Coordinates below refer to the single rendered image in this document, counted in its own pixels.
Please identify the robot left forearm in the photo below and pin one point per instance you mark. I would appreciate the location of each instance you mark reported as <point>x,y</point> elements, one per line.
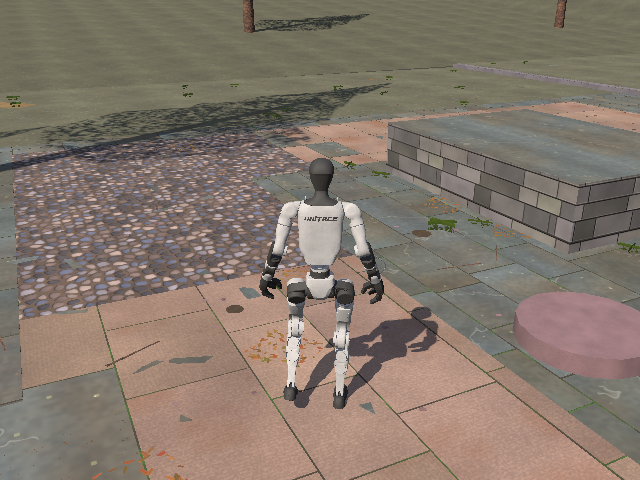
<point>271,264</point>

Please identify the left robot upper arm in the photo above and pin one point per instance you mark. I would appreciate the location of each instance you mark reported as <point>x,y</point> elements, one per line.
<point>288,211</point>

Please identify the humanoid robot head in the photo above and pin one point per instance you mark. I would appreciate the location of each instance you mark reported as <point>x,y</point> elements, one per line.
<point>321,172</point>

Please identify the right robot hand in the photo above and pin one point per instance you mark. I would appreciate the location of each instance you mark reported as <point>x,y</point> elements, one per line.
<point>376,288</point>

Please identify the right robot foot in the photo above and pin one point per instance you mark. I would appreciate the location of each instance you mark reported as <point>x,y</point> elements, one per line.
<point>339,401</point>

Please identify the robot right forearm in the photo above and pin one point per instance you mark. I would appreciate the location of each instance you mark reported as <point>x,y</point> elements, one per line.
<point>371,267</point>

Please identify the right robot upper arm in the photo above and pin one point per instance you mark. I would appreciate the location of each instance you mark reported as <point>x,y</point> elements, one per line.
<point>352,211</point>

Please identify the left robot hand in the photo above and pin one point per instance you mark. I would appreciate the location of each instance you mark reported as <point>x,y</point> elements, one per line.
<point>271,284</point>

